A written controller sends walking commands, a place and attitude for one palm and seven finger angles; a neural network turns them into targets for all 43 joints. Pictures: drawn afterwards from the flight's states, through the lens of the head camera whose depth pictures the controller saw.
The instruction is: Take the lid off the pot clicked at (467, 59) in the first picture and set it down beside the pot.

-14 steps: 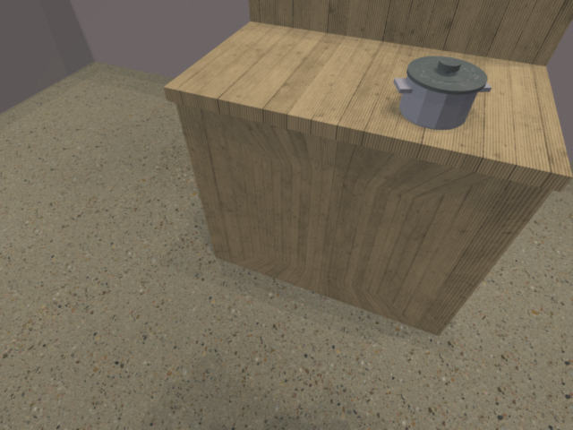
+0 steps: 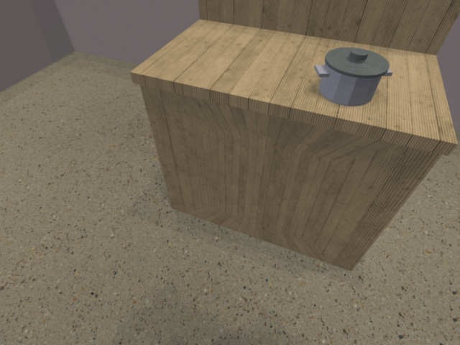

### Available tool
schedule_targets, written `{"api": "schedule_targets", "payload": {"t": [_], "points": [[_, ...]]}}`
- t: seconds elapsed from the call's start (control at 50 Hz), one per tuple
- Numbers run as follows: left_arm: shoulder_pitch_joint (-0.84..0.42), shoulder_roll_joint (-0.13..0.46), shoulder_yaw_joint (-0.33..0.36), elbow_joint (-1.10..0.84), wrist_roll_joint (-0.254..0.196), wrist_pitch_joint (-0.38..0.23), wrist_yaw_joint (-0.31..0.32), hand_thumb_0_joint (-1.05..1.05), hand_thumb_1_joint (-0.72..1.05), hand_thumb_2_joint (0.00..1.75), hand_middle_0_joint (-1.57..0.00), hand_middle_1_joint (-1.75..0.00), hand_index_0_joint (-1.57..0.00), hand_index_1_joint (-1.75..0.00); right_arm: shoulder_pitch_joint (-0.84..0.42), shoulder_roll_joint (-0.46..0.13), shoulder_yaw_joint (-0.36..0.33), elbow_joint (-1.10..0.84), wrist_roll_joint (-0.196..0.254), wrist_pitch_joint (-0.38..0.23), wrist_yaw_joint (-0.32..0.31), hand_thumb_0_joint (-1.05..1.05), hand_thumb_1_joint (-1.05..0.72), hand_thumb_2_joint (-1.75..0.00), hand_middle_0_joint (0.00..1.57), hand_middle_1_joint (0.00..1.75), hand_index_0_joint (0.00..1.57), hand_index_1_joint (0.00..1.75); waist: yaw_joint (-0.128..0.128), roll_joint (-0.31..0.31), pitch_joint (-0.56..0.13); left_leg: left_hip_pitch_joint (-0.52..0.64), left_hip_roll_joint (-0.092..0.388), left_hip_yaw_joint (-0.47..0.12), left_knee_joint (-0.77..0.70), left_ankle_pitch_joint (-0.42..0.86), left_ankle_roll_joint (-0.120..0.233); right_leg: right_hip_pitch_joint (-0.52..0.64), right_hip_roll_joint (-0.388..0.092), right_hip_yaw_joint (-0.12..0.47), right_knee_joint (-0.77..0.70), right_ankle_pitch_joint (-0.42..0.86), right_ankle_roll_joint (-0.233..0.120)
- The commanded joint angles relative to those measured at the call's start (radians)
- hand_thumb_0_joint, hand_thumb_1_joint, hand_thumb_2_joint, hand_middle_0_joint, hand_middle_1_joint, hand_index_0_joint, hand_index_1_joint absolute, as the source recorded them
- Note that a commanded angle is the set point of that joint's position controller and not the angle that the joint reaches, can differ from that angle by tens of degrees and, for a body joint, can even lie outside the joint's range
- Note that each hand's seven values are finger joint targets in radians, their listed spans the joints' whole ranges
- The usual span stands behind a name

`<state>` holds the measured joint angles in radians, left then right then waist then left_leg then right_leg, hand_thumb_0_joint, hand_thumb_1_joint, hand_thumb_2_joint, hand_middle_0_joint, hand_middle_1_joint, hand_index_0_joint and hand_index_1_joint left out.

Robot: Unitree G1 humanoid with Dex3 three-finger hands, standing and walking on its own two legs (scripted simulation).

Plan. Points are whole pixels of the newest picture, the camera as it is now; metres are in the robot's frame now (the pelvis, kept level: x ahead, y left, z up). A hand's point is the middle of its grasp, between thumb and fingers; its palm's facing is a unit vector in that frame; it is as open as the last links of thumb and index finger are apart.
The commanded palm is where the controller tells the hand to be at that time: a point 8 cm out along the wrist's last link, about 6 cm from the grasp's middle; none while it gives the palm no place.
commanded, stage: look at it before walking up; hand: left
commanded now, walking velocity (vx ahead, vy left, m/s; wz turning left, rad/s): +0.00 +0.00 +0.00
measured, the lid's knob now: (358, 54) +0.80 -0.30 +0.15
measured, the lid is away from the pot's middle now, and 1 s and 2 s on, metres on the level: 0.00 0.00 0.00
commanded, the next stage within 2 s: turn to face it in 0.36 s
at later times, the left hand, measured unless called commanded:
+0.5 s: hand out of the picture +0.09 +0.24 -0.15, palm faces -0.03 -0.94 -0.33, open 7.4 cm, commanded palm none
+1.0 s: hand out of the picture +0.07 +0.19 -0.18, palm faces -0.13 -0.96 -0.23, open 7.4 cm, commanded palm none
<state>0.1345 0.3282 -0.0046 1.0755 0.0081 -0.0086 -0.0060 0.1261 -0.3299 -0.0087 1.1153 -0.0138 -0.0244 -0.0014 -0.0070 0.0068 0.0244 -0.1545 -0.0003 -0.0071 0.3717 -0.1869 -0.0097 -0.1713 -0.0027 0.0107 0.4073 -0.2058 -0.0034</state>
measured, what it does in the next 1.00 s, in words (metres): stands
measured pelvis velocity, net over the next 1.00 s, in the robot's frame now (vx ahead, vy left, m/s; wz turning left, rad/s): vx -0.01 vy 0.01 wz -0.15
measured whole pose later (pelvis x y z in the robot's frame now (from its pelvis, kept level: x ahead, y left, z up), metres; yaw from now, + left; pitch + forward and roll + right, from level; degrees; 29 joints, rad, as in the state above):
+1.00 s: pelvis -0.01 +0.01 -0.01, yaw -9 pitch +0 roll +0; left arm 0.22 0.20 0.03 0.95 0.02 0.04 0.00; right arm 0.18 -0.23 -0.05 1.02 -0.01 0.03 -0.03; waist 0.00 0.01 0.08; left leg -0.33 0.02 0.04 0.76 -0.46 -0.02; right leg -0.33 0.07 0.14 0.57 -0.24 -0.01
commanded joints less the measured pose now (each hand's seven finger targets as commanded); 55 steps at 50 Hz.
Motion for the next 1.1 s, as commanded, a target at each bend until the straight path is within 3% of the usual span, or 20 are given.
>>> {"api": "schedule_targets", "payload": {"t": [0.0, 0.14, 0.5, 0.58, 0.76, 0.8, 0.82, 0.86, 0.88, 0.9, 0.94, 0.98, 1.02, 1.04, 1.06, 1.08], "points": [[-0.025, 0.21, 0.045, -0.056, 0.004, -0.02, 0.017, 0.0, 0.9, 0.9, -0.2, -0.3, -0.2, -0.3, -0.032, -0.195, -0.032, -0.06, 0.005, -0.015, -0.012, 0.0, -0.9, -0.9, 0.2, 0.3, 0.2, 0.3, 0.005, -0.022, -0.031, 0.009, 0.107, -0.099, -0.06, 0.056, 0.034, -0.019, -0.109, 0.122, -0.097, 0.037, -0.028], [-0.026, 0.206, 0.044, -0.053, 0.002, -0.022, 0.018, 0.0, 0.9, 0.9, -0.2, -0.3, -0.2, -0.3, -0.036, -0.198, -0.031, -0.056, 0.005, -0.019, -0.014, 0.0, -0.9, -0.9, 0.2, 0.3, 0.2, 0.3, 0.004, -0.006, -0.069, 0.028, 0.115, -0.096, -0.057, 0.12, 0.033, 0.021, -0.112, 0.111, -0.081, 0.125, -0.026], [-0.015, 0.205, 0.047, -0.047, 0.003, -0.02, 0.018, 0.0, 0.9, 0.9, -0.2, -0.3, -0.2, -0.3, -0.035, -0.196, -0.033, -0.053, 0.007, -0.019, -0.02, 0.0, -0.9, -0.9, 0.2, 0.3, 0.2, 0.3, 0.006, -0.015, -0.06, 0.07, 0.123, -0.077, -0.053, 0.167, 0.029, 0.017, -0.108, 0.118, -0.078, 0.201, -0.029], [0.029, 0.109, 0.038, -0.053, 0.002, 0.012, 0.022, 0.0, 0.9, 0.9, -0.2, -0.3, -0.2, -0.3, 0.029, -0.087, -0.021, -0.057, 0.004, 0.002, -0.026, 0.0, -0.9, -0.9, 0.2, 0.3, 0.2, 0.3, 0.0, -0.017, -0.045, 0.054, 0.13, -0.022, 0.001, 0.151, 0.011, -0.028, -0.101, 0.137, -0.018, 0.256, -0.019], [0.085, 0.086, 0.063, -0.138, 0.01, 0.035, 0.01, 0.0, 0.9, 0.9, -0.2, -0.3, -0.2, -0.3, 0.035, -0.102, -0.064, -0.15, 0.002, 0.023, -0.034, 0.0, -0.9, -0.9, 0.2, 0.3, 0.2, 0.3, 0.009, 0.033, -0.032, 0.006, 0.195, -0.016, 0.054, 0.036, 0.048, -0.155, -0.031, 0.144, 0.147, 0.186, -0.016], [0.106, 0.088, 0.067, -0.15, 0.013, 0.035, 0.009, 0.0, 0.9, 0.9, -0.2, -0.3, -0.2, -0.3, 0.029, -0.091, -0.069, -0.169, 0.004, 0.026, -0.032, 0.0, -0.9, -0.9, 0.2, 0.3, 0.2, 0.3, 0.016, 0.012, -0.044, -0.027, 0.181, 0.003, 0.094, -0.018, 0.043, -0.148, -0.037, 0.172, 0.14, 0.179, -0.025], [0.11, 0.091, 0.071, -0.156, 0.014, 0.035, 0.01, 0.0, 0.9, 0.9, -0.2, -0.3, -0.2, -0.3, 0.026, -0.077, -0.071, -0.176, 0.004, 0.028, -0.032, 0.0, -0.9, -0.9, 0.2, 0.3, 0.2, 0.3, 0.016, -0.022, -0.042, -0.047, 0.156, 0.026, 0.136, -0.062, 0.032, -0.15, -0.057, 0.216, 0.112, 0.172, -0.037], [0.123, 0.125, 0.082, -0.162, 0.016, 0.033, 0.015, 0.0, 0.9, 0.9, -0.2, -0.3, -0.2, -0.3, 0.036, -0.031, -0.069, -0.186, 0.006, 0.034, -0.03, 0.0, -0.9, -0.9, 0.2, 0.3, 0.2, 0.3, 0.016, -0.145, -0.04, -0.121, 0.064, 0.088, 0.288, -0.193, -0.001, -0.139, -0.158, 0.404, -0.012, 0.121, -0.095], [0.135, 0.142, 0.091, -0.163, 0.014, 0.032, 0.021, 0.0, 0.9, 0.9, -0.2, -0.3, -0.2, -0.3, 0.043, -0.008, -0.065, -0.186, 0.008, 0.035, -0.03, 0.0, -0.9, -0.9, 0.2, 0.3, 0.2, 0.3, 0.024, -0.212, -0.04, -0.181, 0.022, 0.079, 0.368, -0.251, -0.014, -0.101, -0.215, 0.504, -0.077, 0.131, -0.143], [0.147, 0.145, 0.097, -0.168, 0.014, 0.035, 0.028, 0.0, 0.9, 0.9, -0.2, -0.3, -0.2, -0.3, 0.036, -0.009, -0.065, -0.192, 0.009, 0.036, -0.031, 0.0, -0.9, -0.9, 0.2, 0.3, 0.2, 0.3, 0.039, -0.226, -0.036, -0.224, 0.024, 0.045, 0.44, -0.319, -0.014, -0.072, -0.235, 0.534, -0.1, 0.156, -0.183], [0.12, 0.108, 0.103, -0.179, 0.016, 0.033, 0.036, 0.0, 0.9, 0.9, -0.2, -0.3, -0.2, -0.3, 0.052, 0.001, -0.065, -0.191, 0.011, 0.025, -0.033, 0.0, -0.9, -0.9, 0.2, 0.3, 0.2, 0.3, 0.026, -0.205, -0.056, -0.263, 0.041, -0.01, 0.472, -0.326, -0.005, -0.017, -0.222, 0.503, -0.059, 0.274, -0.206], [0.087, 0.094, 0.104, -0.193, 0.017, 0.032, 0.036, 0.0, 0.9, 0.9, -0.2, -0.3, -0.2, -0.3, 0.102, 0.02, -0.062, -0.176, 0.018, 0.019, -0.036, 0.0, -0.9, -0.9, 0.2, 0.3, 0.2, 0.3, -0.003, -0.164, -0.094, -0.183, 0.038, -0.008, 0.317, -0.285, -0.004, -0.018, -0.195, 0.449, -0.01, 0.343, -0.179], [0.063, 0.079, 0.103, -0.202, 0.01, 0.034, 0.037, 0.0, 0.9, 0.9, -0.2, -0.3, -0.2, -0.3, 0.184, 0.037, -0.061, -0.147, 0.019, 0.01, -0.04, 0.0, -0.9, -0.9, 0.2, 0.3, 0.2, 0.3, -0.036, -0.136, -0.123, -0.001, 0.021, 0.016, 0.113, -0.115, -0.005, -0.103, -0.142, 0.392, 0.041, 0.285, -0.124], [0.068, 0.05, 0.097, -0.208, 0.003, 0.036, 0.032, 0.0, 0.9, 0.9, -0.2, -0.3, -0.2, -0.3, 0.206, 0.014, -0.065, -0.141, 0.016, 0.003, -0.045, 0.0, -0.9, -0.9, 0.2, 0.3, 0.2, 0.3, -0.042, -0.065, -0.126, 0.111, 0.065, -0.02, 0.042, -0.075, 0.012, -0.206, -0.081, 0.334, 0.093, 0.186, -0.083], [0.064, 0.003, 0.088, -0.222, -0.002, 0.04, 0.024, 0.0, 0.9, 0.9, -0.2, -0.3, -0.2, -0.3, 0.21, -0.047, -0.076, -0.152, 0.005, -0.003, -0.047, 0.0, -0.9, -0.9, 0.2, 0.3, 0.2, 0.3, -0.048, 0.134, -0.1, 0.164, 0.228, -0.212, -0.066, -0.06, 0.072, -0.354, 0.039, 0.213, 0.243, -0.007, -0.029], [0.05, -0.021, 0.086, -0.23, 0.002, 0.04, 0.018, 0.0, 0.9, 0.9, -0.2, -0.3, -0.2, -0.3, 0.183, -0.09, -0.086, -0.172, -0.002, 0.002, -0.046, 0.0, -0.9, -0.9, 0.2, 0.3, 0.2, 0.3, -0.038, 0.276, -0.029, 0.07, 0.399, -0.347, -0.148, 0.003, 0.154, -0.408, 0.083, 0.069, 0.428, -0.293, 0.02]]}}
